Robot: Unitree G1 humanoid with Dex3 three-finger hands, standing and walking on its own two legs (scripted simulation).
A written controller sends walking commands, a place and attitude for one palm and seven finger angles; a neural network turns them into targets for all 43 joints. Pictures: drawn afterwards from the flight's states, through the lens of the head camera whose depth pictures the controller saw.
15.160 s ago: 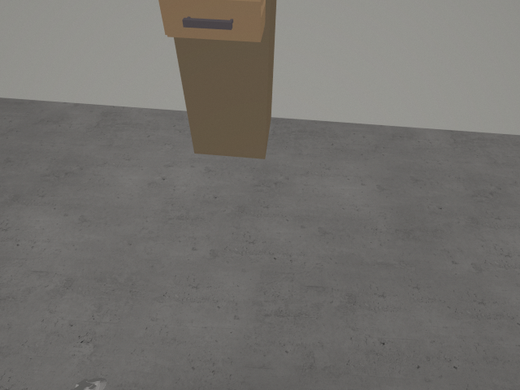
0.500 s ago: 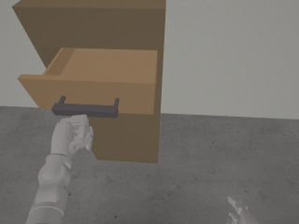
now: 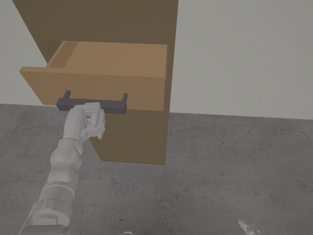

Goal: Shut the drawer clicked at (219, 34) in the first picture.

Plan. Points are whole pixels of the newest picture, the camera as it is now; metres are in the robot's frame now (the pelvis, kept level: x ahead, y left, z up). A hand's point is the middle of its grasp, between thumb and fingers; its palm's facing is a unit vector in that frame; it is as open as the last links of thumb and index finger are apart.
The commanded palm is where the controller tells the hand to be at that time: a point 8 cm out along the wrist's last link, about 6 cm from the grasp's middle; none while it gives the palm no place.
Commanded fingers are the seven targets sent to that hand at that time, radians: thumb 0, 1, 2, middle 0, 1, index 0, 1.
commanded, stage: push the drawer shut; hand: left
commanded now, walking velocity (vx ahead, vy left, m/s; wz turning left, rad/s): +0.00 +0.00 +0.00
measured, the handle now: (94, 100) +0.45 +0.19 +0.08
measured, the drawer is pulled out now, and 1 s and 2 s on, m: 0.14 0.01 0.00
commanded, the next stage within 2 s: pull the fist back off the drawer in 1.28 s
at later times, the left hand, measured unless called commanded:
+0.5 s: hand (107, 104) +0.44 +0.15 +0.07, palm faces -0.07 -1.00 -0.03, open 3.1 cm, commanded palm +0.44 +0.20 +0.08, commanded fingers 0.00 0.90 0.90 -1.40 -1.60 -1.40 -1.60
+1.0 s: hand (113, 86) +0.51 +0.14 +0.08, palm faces -0.05 -1.00 -0.02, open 3.2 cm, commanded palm +0.50 +0.19 +0.08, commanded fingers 0.00 0.90 0.90 -1.40 -1.60 -1.40 -1.60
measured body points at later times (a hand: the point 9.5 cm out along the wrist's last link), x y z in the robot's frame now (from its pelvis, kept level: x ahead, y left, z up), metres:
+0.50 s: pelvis -0.02 +0.01 -0.01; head +0.05 +0.01 +0.43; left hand +0.44 +0.20 +0.08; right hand +0.02 -0.26 -0.13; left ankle +0.02 +0.12 -0.71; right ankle +0.00 -0.10 -0.71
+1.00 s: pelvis +0.00 +0.01 -0.02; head +0.10 +0.01 +0.42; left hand +0.51 +0.20 +0.08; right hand -0.02 -0.26 -0.13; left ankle +0.02 +0.12 -0.71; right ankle +0.00 -0.10 -0.71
